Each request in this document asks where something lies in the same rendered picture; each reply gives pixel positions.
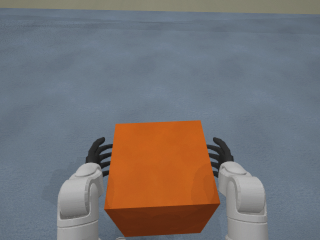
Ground robot left hand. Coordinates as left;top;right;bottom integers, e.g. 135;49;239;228
85;137;113;177

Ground robot left forearm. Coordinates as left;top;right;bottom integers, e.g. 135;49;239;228
57;162;104;240

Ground carton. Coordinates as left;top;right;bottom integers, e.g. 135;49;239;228
104;120;220;237

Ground robot right hand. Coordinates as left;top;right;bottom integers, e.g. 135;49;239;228
206;137;234;178

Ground robot right forearm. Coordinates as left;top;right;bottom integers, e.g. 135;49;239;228
218;161;269;240

